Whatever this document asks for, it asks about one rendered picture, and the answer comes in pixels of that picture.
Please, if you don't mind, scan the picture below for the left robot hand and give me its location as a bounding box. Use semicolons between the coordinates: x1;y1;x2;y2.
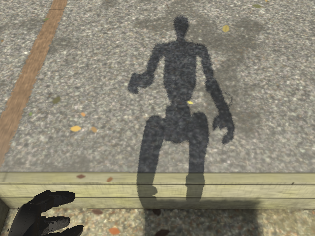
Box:
7;190;84;236

